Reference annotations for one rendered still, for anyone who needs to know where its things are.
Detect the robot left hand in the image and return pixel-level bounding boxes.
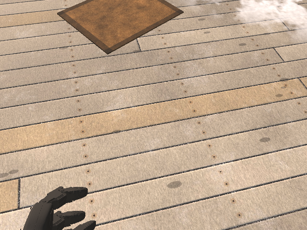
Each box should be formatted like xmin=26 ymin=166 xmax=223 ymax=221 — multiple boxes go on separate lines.
xmin=20 ymin=186 xmax=96 ymax=230

